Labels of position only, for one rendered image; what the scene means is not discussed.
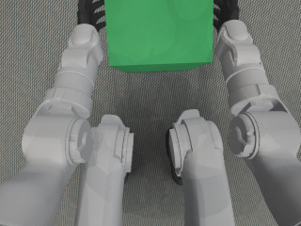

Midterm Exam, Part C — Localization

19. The robot right hand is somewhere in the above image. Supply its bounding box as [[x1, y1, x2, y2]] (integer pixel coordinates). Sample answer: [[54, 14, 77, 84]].
[[213, 0, 240, 34]]

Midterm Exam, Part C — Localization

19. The robot right thigh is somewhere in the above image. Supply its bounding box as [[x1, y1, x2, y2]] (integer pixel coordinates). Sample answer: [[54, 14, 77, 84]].
[[168, 117, 235, 226]]

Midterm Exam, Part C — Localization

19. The left robot upper arm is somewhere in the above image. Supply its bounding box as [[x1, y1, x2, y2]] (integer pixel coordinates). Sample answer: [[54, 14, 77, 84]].
[[0, 115, 94, 226]]

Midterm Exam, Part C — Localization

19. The left robot forearm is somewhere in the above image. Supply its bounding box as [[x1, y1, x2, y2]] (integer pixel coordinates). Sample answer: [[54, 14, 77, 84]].
[[22, 24, 104, 153]]

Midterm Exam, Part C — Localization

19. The right robot upper arm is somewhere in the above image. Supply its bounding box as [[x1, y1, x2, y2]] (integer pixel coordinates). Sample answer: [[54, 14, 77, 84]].
[[227, 111, 301, 226]]

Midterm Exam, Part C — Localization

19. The robot left shin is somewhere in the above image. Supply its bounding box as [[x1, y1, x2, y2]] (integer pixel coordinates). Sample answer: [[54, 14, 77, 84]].
[[91, 114, 127, 177]]

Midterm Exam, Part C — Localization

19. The right robot forearm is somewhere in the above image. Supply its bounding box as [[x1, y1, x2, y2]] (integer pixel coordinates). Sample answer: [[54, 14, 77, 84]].
[[214, 20, 301, 146]]

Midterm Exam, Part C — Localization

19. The carton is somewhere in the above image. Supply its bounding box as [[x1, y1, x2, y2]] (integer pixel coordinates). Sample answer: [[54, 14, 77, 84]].
[[104, 0, 214, 73]]

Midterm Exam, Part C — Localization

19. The robot left hand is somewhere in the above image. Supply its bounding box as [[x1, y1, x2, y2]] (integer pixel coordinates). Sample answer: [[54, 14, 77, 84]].
[[77, 0, 106, 33]]

